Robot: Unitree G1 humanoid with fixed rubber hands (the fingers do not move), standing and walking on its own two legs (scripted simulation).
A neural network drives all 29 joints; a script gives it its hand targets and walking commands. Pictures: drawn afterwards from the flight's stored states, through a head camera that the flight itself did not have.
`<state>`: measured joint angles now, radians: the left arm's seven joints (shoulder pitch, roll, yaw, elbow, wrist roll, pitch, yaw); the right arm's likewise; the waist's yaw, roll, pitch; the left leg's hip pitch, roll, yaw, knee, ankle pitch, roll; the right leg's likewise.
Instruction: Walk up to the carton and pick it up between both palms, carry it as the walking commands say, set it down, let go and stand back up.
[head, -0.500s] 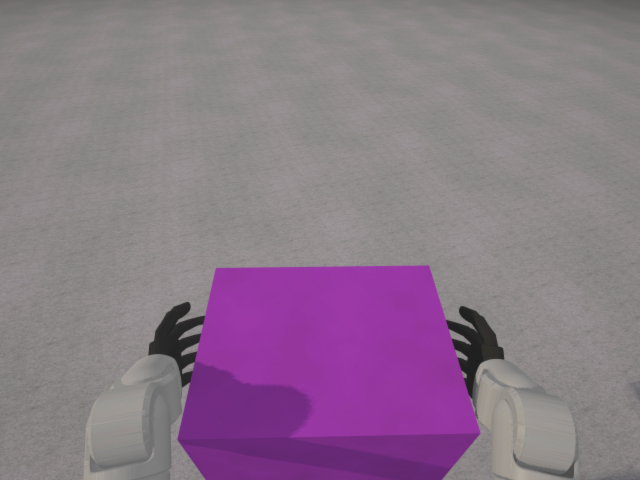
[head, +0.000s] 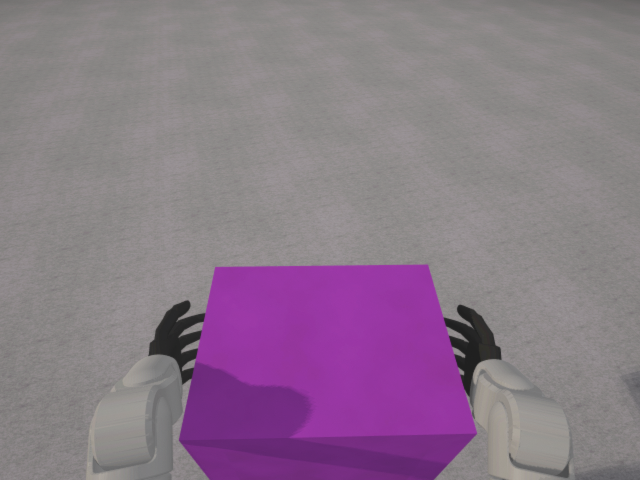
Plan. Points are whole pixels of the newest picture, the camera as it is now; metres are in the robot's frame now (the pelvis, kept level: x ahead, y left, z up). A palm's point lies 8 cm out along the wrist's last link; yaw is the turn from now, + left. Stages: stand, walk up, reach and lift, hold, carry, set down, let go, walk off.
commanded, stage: carry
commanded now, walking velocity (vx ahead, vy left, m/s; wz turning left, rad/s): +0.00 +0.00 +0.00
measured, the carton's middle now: (322, 385) +0.27 +0.00 -0.01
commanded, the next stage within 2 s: hold in 1.26 s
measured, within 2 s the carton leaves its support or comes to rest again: neither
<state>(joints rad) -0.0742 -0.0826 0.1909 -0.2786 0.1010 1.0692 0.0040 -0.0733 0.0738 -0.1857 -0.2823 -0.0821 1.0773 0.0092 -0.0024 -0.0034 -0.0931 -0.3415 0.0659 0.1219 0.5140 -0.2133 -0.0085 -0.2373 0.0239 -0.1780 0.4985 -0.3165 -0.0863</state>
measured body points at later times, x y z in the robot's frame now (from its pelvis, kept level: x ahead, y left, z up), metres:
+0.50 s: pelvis +0.00 +0.01 +0.00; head -0.01 +0.01 +0.45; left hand +0.27 +0.19 +0.05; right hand +0.27 -0.17 +0.05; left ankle +0.03 +0.13 -0.73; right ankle -0.03 -0.05 -0.73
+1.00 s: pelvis +0.00 +0.03 +0.00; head -0.02 +0.03 +0.45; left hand +0.27 +0.21 +0.04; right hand +0.27 -0.15 +0.05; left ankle +0.03 +0.13 -0.73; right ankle -0.03 -0.05 -0.73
